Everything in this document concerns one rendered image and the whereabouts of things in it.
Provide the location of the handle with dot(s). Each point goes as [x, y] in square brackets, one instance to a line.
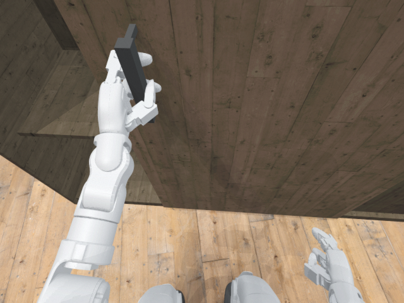
[129, 59]

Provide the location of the wardrobe door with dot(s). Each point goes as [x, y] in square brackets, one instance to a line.
[281, 107]
[389, 201]

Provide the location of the left robot upper arm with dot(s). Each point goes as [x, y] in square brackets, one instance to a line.
[70, 288]

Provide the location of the left robot thigh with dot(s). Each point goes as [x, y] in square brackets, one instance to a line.
[161, 294]

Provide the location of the right robot thigh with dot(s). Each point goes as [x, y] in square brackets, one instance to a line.
[252, 289]

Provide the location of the robot right forearm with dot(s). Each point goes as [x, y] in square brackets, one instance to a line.
[341, 292]

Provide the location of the robot left forearm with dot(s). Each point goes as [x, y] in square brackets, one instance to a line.
[90, 238]

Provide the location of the robot left hand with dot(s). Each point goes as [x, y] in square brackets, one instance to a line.
[115, 95]

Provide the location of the robot right hand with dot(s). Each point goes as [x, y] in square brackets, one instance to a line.
[334, 264]

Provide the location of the robot thigh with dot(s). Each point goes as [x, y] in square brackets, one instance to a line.
[161, 294]
[252, 289]

